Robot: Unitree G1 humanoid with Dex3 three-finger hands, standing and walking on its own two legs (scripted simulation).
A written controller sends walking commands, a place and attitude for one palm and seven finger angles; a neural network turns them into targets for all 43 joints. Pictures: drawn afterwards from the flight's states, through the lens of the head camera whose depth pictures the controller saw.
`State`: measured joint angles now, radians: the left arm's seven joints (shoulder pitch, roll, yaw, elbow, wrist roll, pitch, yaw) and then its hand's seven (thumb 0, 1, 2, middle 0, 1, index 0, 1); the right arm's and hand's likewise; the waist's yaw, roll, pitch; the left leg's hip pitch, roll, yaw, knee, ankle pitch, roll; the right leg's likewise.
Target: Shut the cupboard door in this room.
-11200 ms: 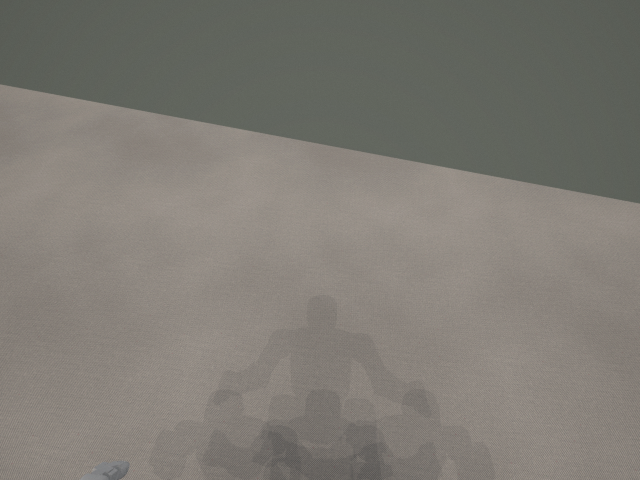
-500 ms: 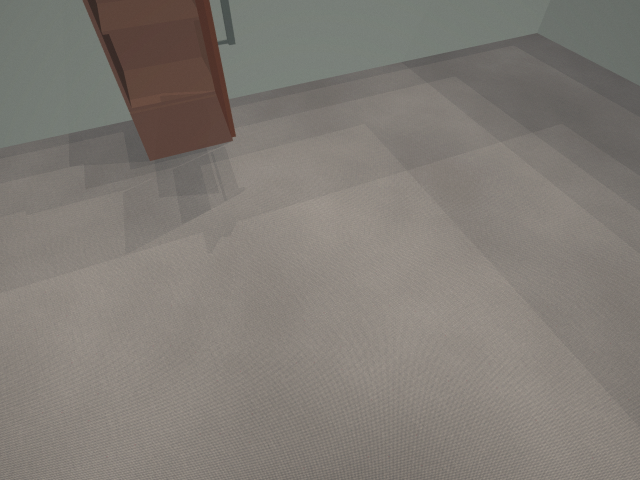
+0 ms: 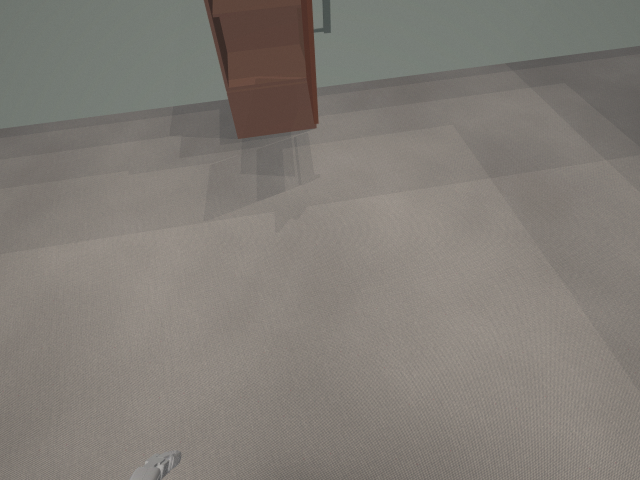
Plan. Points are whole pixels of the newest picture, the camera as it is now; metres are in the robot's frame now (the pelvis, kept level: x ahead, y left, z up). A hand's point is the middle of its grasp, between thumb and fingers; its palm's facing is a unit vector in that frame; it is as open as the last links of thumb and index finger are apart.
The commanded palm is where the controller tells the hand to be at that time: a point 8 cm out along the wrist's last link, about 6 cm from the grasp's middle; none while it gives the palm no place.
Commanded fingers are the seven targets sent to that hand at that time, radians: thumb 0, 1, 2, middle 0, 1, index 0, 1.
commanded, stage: turn or walk to find it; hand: left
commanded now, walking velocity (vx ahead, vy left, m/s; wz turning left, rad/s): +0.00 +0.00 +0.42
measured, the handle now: (320, 8) +1.54 +0.05 -0.04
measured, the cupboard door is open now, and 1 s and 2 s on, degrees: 86 86 86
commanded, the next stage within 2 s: stand and wait in 0.82 s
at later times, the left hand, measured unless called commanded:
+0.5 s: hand out of the picture -0.09 +0.22 -0.18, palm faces +0.30 -0.93 -0.23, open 7.4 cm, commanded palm none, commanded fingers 0.00 0.90 0.90 -0.20 -0.30 -0.20 -0.30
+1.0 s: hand out of the picture -0.01 +0.22 -0.14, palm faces +0.39 -0.88 -0.28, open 7.4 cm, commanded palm none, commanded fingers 0.00 0.90 0.90 -0.20 -0.30 -0.20 -0.30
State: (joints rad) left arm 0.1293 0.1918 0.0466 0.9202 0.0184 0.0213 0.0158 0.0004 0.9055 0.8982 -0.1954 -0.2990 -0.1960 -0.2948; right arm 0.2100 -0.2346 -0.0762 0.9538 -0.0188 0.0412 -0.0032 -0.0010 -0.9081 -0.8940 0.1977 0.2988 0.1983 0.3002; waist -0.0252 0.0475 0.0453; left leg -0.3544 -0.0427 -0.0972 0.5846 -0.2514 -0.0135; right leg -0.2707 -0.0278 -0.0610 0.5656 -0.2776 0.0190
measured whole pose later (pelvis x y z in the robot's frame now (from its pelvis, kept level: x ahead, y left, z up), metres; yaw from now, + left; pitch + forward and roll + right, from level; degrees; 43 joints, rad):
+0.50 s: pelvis -0.03 +0.02 +0.00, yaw +14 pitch +0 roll +0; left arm 0.30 0.23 0.05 1.01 0.02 0.05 0.01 0.00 0.90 0.90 -0.20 -0.30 -0.20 -0.30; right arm 0.11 -0.23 -0.05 0.97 -0.01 0.04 0.01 0.00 -0.91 -0.89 0.19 0.30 0.19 0.30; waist 0.04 -0.04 0.09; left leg -0.24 0.00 0.06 0.58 -0.34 0.02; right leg -0.34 -0.17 -0.21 0.73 -0.42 0.04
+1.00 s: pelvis -0.03 -0.01 +0.00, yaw +25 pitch +0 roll +1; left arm 0.13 0.18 0.02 0.93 0.02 0.00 0.02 0.00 0.91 0.90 -0.20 -0.30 -0.20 -0.29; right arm 0.25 -0.22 -0.06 1.01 -0.01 0.05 -0.01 0.00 -0.91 -0.89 0.20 0.30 0.20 0.30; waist -0.03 0.05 0.05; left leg -0.32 -0.06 -0.08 0.69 -0.43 -0.01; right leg -0.25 -0.03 -0.07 0.56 -0.31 -0.02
